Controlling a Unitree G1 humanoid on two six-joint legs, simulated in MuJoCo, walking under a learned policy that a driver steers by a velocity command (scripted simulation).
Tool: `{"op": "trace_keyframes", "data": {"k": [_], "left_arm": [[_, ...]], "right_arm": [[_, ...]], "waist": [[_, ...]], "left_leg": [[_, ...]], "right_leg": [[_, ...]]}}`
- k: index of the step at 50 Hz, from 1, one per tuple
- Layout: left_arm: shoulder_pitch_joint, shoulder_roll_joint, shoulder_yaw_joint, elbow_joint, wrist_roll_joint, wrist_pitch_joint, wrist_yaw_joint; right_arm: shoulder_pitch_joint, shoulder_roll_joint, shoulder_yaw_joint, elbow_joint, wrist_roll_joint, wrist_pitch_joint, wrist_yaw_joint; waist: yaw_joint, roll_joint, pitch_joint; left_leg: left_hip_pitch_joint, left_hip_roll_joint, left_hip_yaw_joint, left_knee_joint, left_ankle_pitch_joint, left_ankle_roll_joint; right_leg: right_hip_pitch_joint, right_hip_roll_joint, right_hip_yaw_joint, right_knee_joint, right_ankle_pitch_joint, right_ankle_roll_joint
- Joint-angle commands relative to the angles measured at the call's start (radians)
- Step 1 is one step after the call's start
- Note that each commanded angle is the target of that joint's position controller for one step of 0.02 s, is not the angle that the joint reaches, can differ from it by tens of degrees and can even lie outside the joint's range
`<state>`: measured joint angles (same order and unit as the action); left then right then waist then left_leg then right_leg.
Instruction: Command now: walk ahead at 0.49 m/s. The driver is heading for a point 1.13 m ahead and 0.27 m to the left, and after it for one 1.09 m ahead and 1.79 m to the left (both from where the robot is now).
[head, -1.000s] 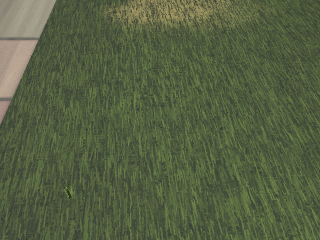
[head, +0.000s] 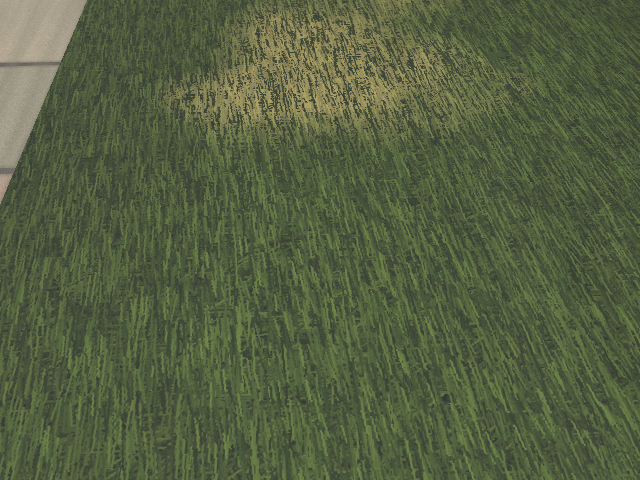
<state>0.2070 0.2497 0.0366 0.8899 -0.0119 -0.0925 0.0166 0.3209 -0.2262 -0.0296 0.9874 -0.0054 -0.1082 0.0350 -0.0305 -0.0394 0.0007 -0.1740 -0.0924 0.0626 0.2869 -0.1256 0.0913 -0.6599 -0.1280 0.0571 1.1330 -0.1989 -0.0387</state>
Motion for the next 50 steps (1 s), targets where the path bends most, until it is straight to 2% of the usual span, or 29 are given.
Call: {"op": "trace_keyframes", "data": {"k": [1,5,9,12,13,14,15,16,17,18,19,20,22,25,29,32,36,37,39,40,41,42,43,44,45,46,47,48,50], "left_arm": [[0.033,0.044,0.013,-0.043,0.012,0.003,0.007],[-0.127,0.029,0.006,-0.084,0.002,-0.008,-0.006],[-0.242,0.041,0.004,-0.128,-0.009,-0.018,-0.029],[-0.193,0.083,0.019,-0.130,-0.010,-0.037,-0.040],[-0.110,0.107,0.033,-0.109,-0.008,-0.041,-0.038],[0.056,0.162,0.060,-0.063,-0.005,-0.047,-0.030],[0.250,0.256,0.083,-0.038,0.008,-0.045,-0.021],[0.288,0.298,0.091,-0.016,0.021,-0.036,-0.030],[0.238,0.175,0.062,-0.040,0.024,-0.040,-0.030],[0.153,0.123,0.045,-0.059,0.016,-0.043,-0.029],[0.072,0.101,0.035,-0.069,0.014,-0.042,-0.033],[0.031,0.080,0.031,-0.067,0.013,-0.041,-0.035],[0.016,0.061,0.029,-0.049,0.023,-0.043,-0.032],[0.045,0.091,0.042,-0.022,0.027,-0.046,-0.021],[0.064,0.118,0.052,-0.007,0.030,-0.033,-0.002],[0.092,0.140,0.058,0.001,0.022,-0.024,0.007],[0.143,0.159,0.067,0.020,0.006,-0.002,0.010],[0.141,0.167,0.070,0.021,0.001,0.005,0.010],[0.114,0.197,0.078,0.010,-0.005,0.015,0.012],[0.100,0.213,0.082,0.004,-0.009,0.022,0.015],[0.078,0.225,0.085,-0.002,-0.012,0.030,0.016],[0.071,0.218,0.080,-0.011,-0.013,0.031,0.017],[0.099,0.115,0.049,-0.044,0.032,0.018,0.011],[0.154,0.049,0.023,-0.100,0.012,-0.026,-0.004],[0.004,0.141,0.043,-0.122,-0.029,-0.060,-0.015],[-0.038,0.142,0.043,-0.142,-0.042,-0.072,-0.017],[-0.029,0.135,0.044,-0.123,-0.019,-0.071,-0.006],[-0.012,0.148,0.055,-0.115,0.003,-0.061,0.000],[0.010,0.139,0.061,-0.123,0.014,-0.032,-0.002]], "right_arm": [[-0.041,-0.133,-0.021,-0.055,0.002,-0.018,-0.020],[0.038,-0.162,-0.027,-0.039,0.018,-0.005,-0.035],[0.110,-0.164,-0.029,-0.013,0.030,0.013,-0.037],[0.096,-0.185,-0.040,-0.018,0.031,0.029,-0.044],[0.076,-0.184,-0.039,-0.024,0.029,0.034,-0.045],[0.063,-0.150,-0.027,-0.037,0.019,0.034,-0.043],[0.056,-0.088,-0.004,-0.076,-0.005,0.029,-0.041],[0.184,0.020,0.021,-0.083,0.028,0.008,-0.036],[0.143,-0.116,-0.010,-0.067,0.053,-0.002,-0.040],[0.061,-0.157,-0.026,-0.089,0.061,-0.003,-0.041],[0.029,-0.140,-0.028,-0.092,0.052,0.004,-0.047],[0.013,-0.124,-0.035,-0.096,0.040,0.014,-0.050],[0.033,-0.085,-0.039,-0.100,0.042,0.039,-0.042],[-0.009,-0.064,-0.043,-0.135,0.038,0.063,-0.038],[-0.115,-0.059,-0.045,-0.187,0.031,0.065,-0.027],[-0.223,-0.048,-0.038,-0.230,0.024,0.061,-0.007],[-0.332,-0.044,-0.033,-0.292,0.029,0.060,0.018],[-0.342,-0.048,-0.035,-0.305,0.030,0.061,0.024],[-0.316,-0.075,-0.048,-0.320,0.031,0.065,0.030],[-0.259,-0.099,-0.062,-0.315,0.032,0.068,0.030],[-0.139,-0.138,-0.085,-0.289,0.036,0.069,0.027],[0.030,-0.206,-0.123,-0.242,0.036,0.071,0.012],[0.109,-0.307,-0.145,-0.218,0.036,0.078,-0.011],[0.078,-0.349,-0.140,-0.260,0.023,0.059,-0.004],[0.095,-0.258,-0.115,-0.255,0.017,0.047,0.006],[0.050,-0.215,-0.103,-0.252,0.020,0.037,0.006],[-0.036,-0.181,-0.092,-0.272,0.026,0.031,0.006],[-0.096,-0.149,-0.081,-0.287,0.023,0.030,0.003],[-0.115,-0.140,-0.076,-0.300,0.017,0.027,-0.006]], "waist": [[0.046,0.079,0.055],[-0.011,0.079,0.055],[-0.047,0.086,0.083],[0.003,0.110,0.060],[0.053,0.114,0.020],[0.124,0.091,-0.087],[0.185,-0.052,-0.268],[0.117,-0.353,-0.365],[0.134,-0.193,-0.288],[0.119,-0.115,-0.174],[0.085,-0.036,-0.121],[0.062,-0.035,-0.067],[0.029,-0.066,-0.032],[0.020,-0.033,0.005],[0.037,-0.017,0.044],[0.072,-0.006,0.076],[0.101,-0.005,0.109],[0.096,-0.010,0.108],[0.057,-0.041,0.065],[0.018,-0.064,0.020],[-0.055,-0.063,-0.046],[-0.136,-0.025,-0.133],[-0.105,0.207,-0.188],[-0.022,0.311,-0.364],[-0.093,0.146,-0.310],[-0.065,0.125,-0.184],[-0.011,0.028,-0.115],[0.028,0.033,-0.084],[0.060,0.059,-0.071]], "left_leg": [[-0.106,0.279,-0.207,-0.204,0.062,0.172],[-0.019,0.266,-0.160,-0.187,0.075,0.128],[0.078,0.304,-0.202,-0.126,0.036,0.121],[0.120,0.333,-0.257,-0.036,0.056,0.098],[0.109,0.309,-0.248,0.050,0.154,0.081],[0.039,0.243,-0.203,0.249,0.232,0.050],[-0.158,0.149,-0.123,0.599,-0.008,0.006],[-0.508,0.022,-0.116,0.885,-0.443,-0.032],[-0.587,0.081,-0.227,1.016,-0.414,-0.026],[-0.614,0.124,-0.216,1.026,-0.309,-0.015],[-0.562,0.169,-0.199,0.996,-0.221,-0.025],[-0.536,0.194,-0.195,0.942,-0.164,-0.032],[-0.466,0.217,-0.177,0.907,-0.105,-0.038],[-0.527,0.224,-0.177,0.869,-0.038,-0.048],[-0.583,0.218,-0.170,0.672,0.101,-0.062],[-0.574,0.212,-0.106,0.528,0.172,-0.052],[-0.593,0.201,-0.044,0.423,0.111,-0.023],[-0.576,0.191,-0.024,0.406,0.071,-0.011],[-0.458,0.134,0.037,0.388,-0.023,0.025],[-0.363,0.093,0.066,0.391,-0.072,0.045],[-0.202,0.046,0.087,0.350,-0.070,0.075],[0.071,0.016,0.052,0.278,-0.012,0.114],[0.335,0.240,-0.294,0.266,0.056,0.177],[0.576,0.436,-0.894,0.063,-0.186,0.383],[0.545,0.422,-0.850,-0.021,-0.183,0.314],[0.425,0.390,-0.693,-0.012,-0.109,0.271],[0.260,0.341,-0.565,-0.008,-0.005,0.231],[0.136,0.302,-0.478,-0.016,0.086,0.209],[0.026,0.261,-0.418,-0.054,0.167,0.204]], "right_leg": [[-0.019,-0.041,0.001,-0.144,0.159,0.027],[0.014,0.005,-0.037,-0.428,0.300,0.035],[0.037,0.037,-0.035,-0.567,0.241,0.035],[0.155,0.066,-0.034,-0.647,0.134,0.011],[0.273,0.089,-0.054,-0.674,0.101,-0.003],[0.506,0.067,-0.032,-0.667,0.109,-0.036],[0.809,-0.149,0.187,-0.658,0.104,-0.099],[1.059,-0.323,0.616,-0.797,-0.079,-0.229],[0.975,-0.294,0.604,-0.835,-0.142,-0.197],[0.846,-0.268,0.430,-0.839,-0.074,-0.152],[0.722,-0.224,0.309,-0.867,0.024,-0.131],[0.638,-0.184,0.215,-0.905,0.072,-0.120],[0.553,-0.136,0.083,-0.952,0.162,-0.108],[0.541,-0.140,-0.024,-0.976,0.295,-0.129],[0.572,-0.141,-0.120,-1.001,0.296,-0.128],[0.608,-0.148,-0.185,-1.007,0.286,-0.118],[0.725,-0.179,-0.238,-0.959,0.334,-0.103],[0.746,-0.185,-0.251,-0.932,0.386,-0.096],[0.760,-0.184,-0.285,-0.828,0.678,-0.076],[0.760,-0.180,-0.297,-0.730,0.842,-0.065],[0.729,-0.159,-0.314,-0.559,0.935,-0.049],[0.594,-0.113,-0.325,-0.314,0.823,-0.009],[0.273,-0.025,-0.308,0.027,0.054,0.034],[-0.048,0.165,-0.077,0.298,-0.424,0.063],[-0.160,0.116,0.042,0.330,-0.350,0.036],[-0.195,0.076,0.027,0.265,-0.251,0.010],[-0.124,0.027,0.029,0.183,-0.169,0.010],[-0.045,-0.001,0.030,0.105,-0.126,0.018],[0.039,-0.016,0.026,0.030,-0.083,0.040]]}}
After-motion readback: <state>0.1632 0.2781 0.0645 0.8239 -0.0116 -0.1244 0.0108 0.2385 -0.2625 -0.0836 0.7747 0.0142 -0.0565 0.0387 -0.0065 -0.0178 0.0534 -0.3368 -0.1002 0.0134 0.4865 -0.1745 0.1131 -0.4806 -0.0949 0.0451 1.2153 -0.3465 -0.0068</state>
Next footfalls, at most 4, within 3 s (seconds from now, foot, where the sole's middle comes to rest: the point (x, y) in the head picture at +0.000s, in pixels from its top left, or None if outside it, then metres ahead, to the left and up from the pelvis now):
0.28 right None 0.33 -0.17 -0.78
0.84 left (257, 465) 0.56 0.14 -0.78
1.40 right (263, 321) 0.92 0.14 -0.78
1.88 left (155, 276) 1.07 0.43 -0.78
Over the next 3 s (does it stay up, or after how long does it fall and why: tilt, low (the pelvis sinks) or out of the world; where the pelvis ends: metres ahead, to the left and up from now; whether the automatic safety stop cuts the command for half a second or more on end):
stays up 1.00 0.32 0.00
